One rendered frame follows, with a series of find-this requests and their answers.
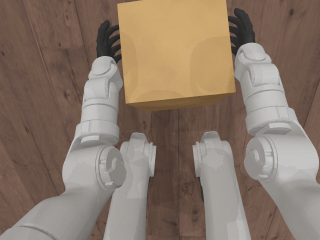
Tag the left robot forearm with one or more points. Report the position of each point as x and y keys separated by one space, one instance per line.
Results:
x=100 y=107

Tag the carton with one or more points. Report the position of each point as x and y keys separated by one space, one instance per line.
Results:
x=175 y=53

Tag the right robot forearm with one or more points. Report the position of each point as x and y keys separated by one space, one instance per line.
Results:
x=263 y=94

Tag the right robot hand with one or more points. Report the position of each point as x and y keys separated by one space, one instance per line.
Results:
x=243 y=31

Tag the robot left upper arm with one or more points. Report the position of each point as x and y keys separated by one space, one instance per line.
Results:
x=90 y=176

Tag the robot left shin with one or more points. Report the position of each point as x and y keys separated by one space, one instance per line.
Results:
x=135 y=135

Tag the robot right upper arm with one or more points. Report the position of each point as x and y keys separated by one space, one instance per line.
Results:
x=287 y=166

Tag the robot right foot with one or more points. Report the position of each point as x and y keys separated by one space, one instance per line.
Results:
x=201 y=188

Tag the left robot hand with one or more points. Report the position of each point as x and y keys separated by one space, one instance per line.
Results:
x=104 y=43

